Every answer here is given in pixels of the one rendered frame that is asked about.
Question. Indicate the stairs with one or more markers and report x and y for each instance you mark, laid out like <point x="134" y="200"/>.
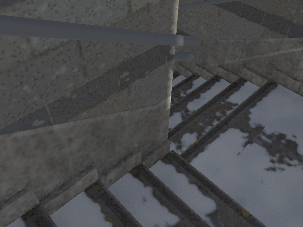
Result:
<point x="197" y="105"/>
<point x="172" y="193"/>

